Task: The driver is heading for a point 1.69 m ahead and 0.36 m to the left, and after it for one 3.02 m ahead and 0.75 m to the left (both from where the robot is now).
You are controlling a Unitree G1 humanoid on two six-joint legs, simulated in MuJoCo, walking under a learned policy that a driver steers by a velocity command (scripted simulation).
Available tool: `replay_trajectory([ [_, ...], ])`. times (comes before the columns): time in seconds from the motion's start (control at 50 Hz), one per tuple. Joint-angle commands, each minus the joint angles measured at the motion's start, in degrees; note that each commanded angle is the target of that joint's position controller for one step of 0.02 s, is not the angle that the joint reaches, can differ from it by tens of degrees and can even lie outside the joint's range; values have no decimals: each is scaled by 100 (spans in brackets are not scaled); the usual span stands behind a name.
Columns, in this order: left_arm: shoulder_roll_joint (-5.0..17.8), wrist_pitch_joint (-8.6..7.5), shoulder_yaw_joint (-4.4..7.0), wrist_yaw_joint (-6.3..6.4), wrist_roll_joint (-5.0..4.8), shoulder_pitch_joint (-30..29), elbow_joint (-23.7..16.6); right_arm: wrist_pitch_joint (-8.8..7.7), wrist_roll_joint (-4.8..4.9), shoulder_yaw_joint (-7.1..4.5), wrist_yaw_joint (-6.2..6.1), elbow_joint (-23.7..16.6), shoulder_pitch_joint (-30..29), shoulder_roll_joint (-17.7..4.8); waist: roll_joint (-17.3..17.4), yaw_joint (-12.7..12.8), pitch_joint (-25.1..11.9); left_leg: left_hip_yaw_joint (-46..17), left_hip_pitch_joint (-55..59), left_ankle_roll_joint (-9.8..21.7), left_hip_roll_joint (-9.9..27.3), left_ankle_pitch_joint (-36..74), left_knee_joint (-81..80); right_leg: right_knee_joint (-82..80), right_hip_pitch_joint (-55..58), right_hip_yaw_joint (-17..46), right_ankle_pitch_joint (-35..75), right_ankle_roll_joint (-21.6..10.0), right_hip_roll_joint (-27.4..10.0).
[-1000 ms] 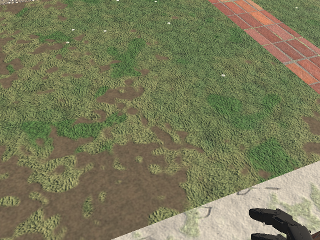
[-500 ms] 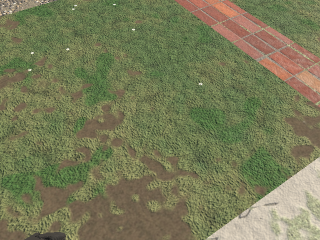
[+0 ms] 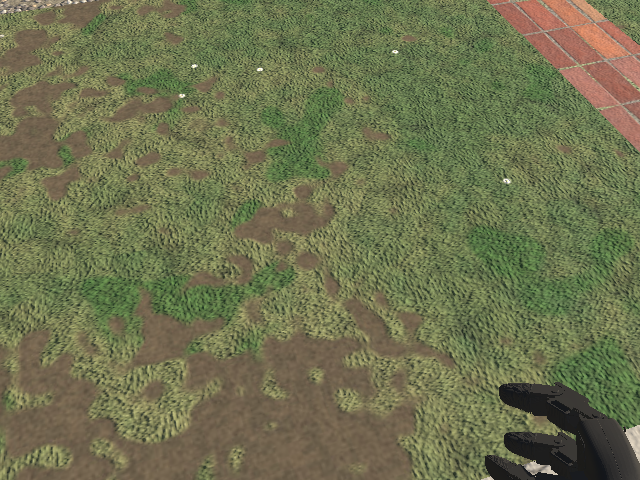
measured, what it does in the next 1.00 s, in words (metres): walks ahead, turning left: right foot 0.18 m lower, then left foot 0.18 m higher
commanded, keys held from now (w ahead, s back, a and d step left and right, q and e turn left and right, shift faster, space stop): w+q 0.68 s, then w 0.32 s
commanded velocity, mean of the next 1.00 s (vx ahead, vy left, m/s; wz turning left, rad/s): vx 0.42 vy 0.00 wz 0.50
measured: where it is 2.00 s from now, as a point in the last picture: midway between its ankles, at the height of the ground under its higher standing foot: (174, 298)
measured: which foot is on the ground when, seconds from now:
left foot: down 0.00-0.02, up 0.04-0.52, down 0.54-1.00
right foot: up 0.00-0.00, down 0.02-0.58, up 0.60-1.00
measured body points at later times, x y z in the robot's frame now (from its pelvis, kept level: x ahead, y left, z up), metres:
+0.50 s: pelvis +0.10 -0.01 -0.04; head +0.11 -0.02 +0.41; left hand -0.06 +0.13 -0.18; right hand +0.40 -0.10 -0.11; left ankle +0.19 +0.14 -0.55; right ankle -0.07 -0.16 -0.78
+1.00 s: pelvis +0.35 +0.10 +0.12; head +0.36 +0.09 +0.57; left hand +0.51 +0.38 +0.07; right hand +0.44 -0.10 -0.03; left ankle +0.19 +0.13 -0.61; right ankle +0.57 +0.06 -0.57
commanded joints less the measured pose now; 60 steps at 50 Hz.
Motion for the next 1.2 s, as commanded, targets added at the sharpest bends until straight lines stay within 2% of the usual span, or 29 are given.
replay_trajectory([
  [0.02, -261, -218, -160, -387, -114, 1524, 611, 293, 119, -78, 30, -76, 588, -676, -186, 274, 40, -850, -835, 516, 160, -2477, 3, -2964, 2040, -568, 1690, -415, -295],
  [0.04, 359, -331, 71, -387, -74, 1294, 481, 305, 108, -134, 304, -258, 752, -434, -1184, -12, 9, 494, -2643, -1, -550, -1570, 2721, -844, 2401, 151, 1846, -1448, -830],
  [0.06, 909, -312, 211, -386, 237, 516, 229, 341, -32, -165, 335, 192, 1571, -385, -1172, -275, -319, 511, -3393, -232, -368, -1100, 5003, -504, 2165, 879, 2607, -2168, -1685],
  [0.08, 936, -291, 223, -327, 367, -154, -10, 281, -162, -127, 431, 466, 1740, -299, -906, -407, -488, 325, -3682, -206, -125, -474, 6310, -871, 1814, 1128, 1317, -2112, -1905],
  [0.12, 782, -174, 202, 42, 166, -302, -56, 214, -369, -65, 590, 501, 625, -279, -730, 328, 398, -307, -4713, -61, 597, 820, 6464, -2826, 1495, 3163, -4579, -2583, -2878],
  [0.16, 212, -186, -37, 270, 297, 43, 394, 146, -220, -140, 526, 687, 56, -430, 47, 368, 975, -307, -4230, 310, 704, 2144, 5577, -2652, 1306, 2274, -4153, -1671, -1942],
  [0.18, 114, -210, -80, 348, 263, 377, 613, 158, -272, -146, 529, 749, -98, -488, -354, 613, 723, -117, -4049, 429, 679, 2219, 5142, -2759, 1509, 1693, -3978, -1617, -1670],
  [0.22, 84, -278, -107, 462, 198, 864, 992, 193, -325, -118, 662, 889, -218, -458, -765, 833, 581, 185, -4178, 534, 676, 1914, 5186, -2850, 1971, 1144, -3786, -1606, -1582],
  [0.3, -110, -200, -159, 281, 442, 1596, 1558, 182, -242, -39, 794, 969, -659, -159, -711, 1042, 746, 431, -5113, 1072, 893, 1381, 5113, -3306, 2878, 398, -2802, -1672, -1858],
  [0.36, -491, -142, -263, 263, 593, 1496, 1784, 223, -163, -27, 855, 820, -1180, -13, -485, 777, 689, 977, -4492, 1454, 1293, 1746, 4179, -3739, 2313, -466, -2112, -1532, -1734],
  [0.44, -402, -280, -323, 265, 341, 695, 1701, 502, -262, 60, 1083, 647, -1152, 228, -516, 17, 448, 1809, -1291, 1436, 1282, 1410, 2925, -4125, 558, -1800, 886, -1468, -1381],
  [0.54, 1176, -321, 188, 311, 65, 622, 1618, 333, -166, -202, 1048, 858, -165, -298, -1405, -500, -542, 2357, 945, 1091, -34, -487, -681, -2006, 2990, -1804, 8016, -1578, -1711],
  [0.56, 1084, -324, 240, 362, 319, 660, 1289, 203, -239, -357, 841, 1150, 1134, -770, -979, -635, -1493, 1187, 3649, 1566, 105, 1681, -538, -281, 1239, -1596, 7963, -1175, -1494],
  [0.58, 362, -348, 60, 289, 582, 913, 950, 179, -277, -401, 679, 1557, 2577, -1158, 787, -908, -3098, -1808, 6597, 2491, 987, 1178, -2453, 1971, -1265, -848, 2753, -571, -508],
  [0.6, 591, -184, 279, 120, 124, -14, 842, 163, -458, -616, 716, 2099, 3933, -1663, 1081, -1208, -2514, -4193, 6306, 2262, 1613, 627, -4344, 4443, -2728, 269, -898, -370, 788],
  [0.62, -68, -197, 215, 112, -78, -392, 654, -106, -505, -751, 674, 2301, 3941, -1833, 893, -1042, -1416, -3923, 5424, 1524, 1745, -107, -4447, 6057, -3660, 1361, -654, -533, 922],
  [0.66, -348, -299, 68, 356, 74, -793, 507, -376, -143, -510, 742, 2410, 2317, -852, 590, -219, -440, -3190, 3322, 1943, 1448, -296, -4025, 7786, -3783, 1230, -799, -684, 724],
  [0.68, -564, -247, -12, 414, 59, -1062, 285, -365, -202, -388, 789, 2541, 1701, -471, 197, 279, -192, -2713, 2574, 1852, 1354, -328, -4076, 7926, -3915, 1208, -901, -887, 642],
  [0.7, -444, -148, 9, 436, 19, -947, 284, -342, -348, -300, 862, 2535, 1087, -258, -91, 706, -152, -2245, 1918, 1788, 1213, -81, -4272, 7328, -3689, 1109, -681, -982, 470],
  [0.76, -50, -83, 140, 458, -75, -985, 360, -440, -347, -302, 803, 2352, 262, -237, 129, 1008, 21, -1212, 1245, 1508, 1112, 292, -5005, 6395, -3278, 372, -1130, -879, 76],
  [0.82, 6, -249, 148, 456, 8, -1992, 106, -625, -505, -312, 623, 2494, 1216, -314, 240, 316, -116, -565, 2012, 1380, 941, 1569, -5150, 4579, -3089, -11, -618, -544, -212],
  [0.88, -307, -181, 49, 381, 7, -2714, -57, -625, -260, -352, 596, 2477, 2073, -378, 340, -246, -131, -359, 2815, 1460, 1102, 2504, -5243, 1963, -2261, -291, -300, 5, -228],
  [1.02, 45, -95, 235, 469, -189, -3568, -491, -472, -246, -692, 709, 2698, 2628, -935, 730, -354, 280, -972, 5377, 1362, 2011, 4842, -5013, -856, -1687, -687, -663, -310, 283],
  [1.06, 325, -257, 404, 608, -361, -2659, -218, -417, -380, -750, 693, 2668, 2514, -980, 635, 20, -448, -484, 5296, 948, 1648, 6407, -4196, -1058, 289, -797, 35, -735, 434],
  [1.08, 469, -341, 451, 652, -296, -1494, 89, -431, -478, -597, 660, 2608, 2772, -415, 64, 261, -1646, -274, 4189, 646, 1276, 5312, -2884, -318, 2719, -183, 1272, -1482, -286],
  [1.1, 426, -358, 447, 635, -263, -180, 416, -462, -550, -390, 649, 2463, 3389, 113, -1480, 556, -3015, 107, 1789, 77, 307, 1786, -1118, -990, 5711, 2220, 403, -2849, -1626],
  [1.12, 163, -304, 450, 707, -102, 774, 886, -378, -371, -570, 757, 2398, 2281, -405, -1094, 1173, -2103, 74, 635, 210, 154, -359, 198, -2064, 5147, 3243, -1131, -2419, -1712],
  [1.14, 406, -318, 554, 775, -84, 363, 989, -312, -232, -680, 750, 2199, 1628, -503, -396, 1002, -704, -55, 219, 463, 538, 367, 903, -2390, 3730, 2635, -2065, -1786, -1609],
  [1.2, -533, -276, 305, 770, -186, -840, 813, -281, -501, -644, 618, 2214, 1440, -290, 23, 238, -359, 13, 1034, 655, 1233, 1302, 360, -2918, 1679, 1194, -790, -1684, -1283],
])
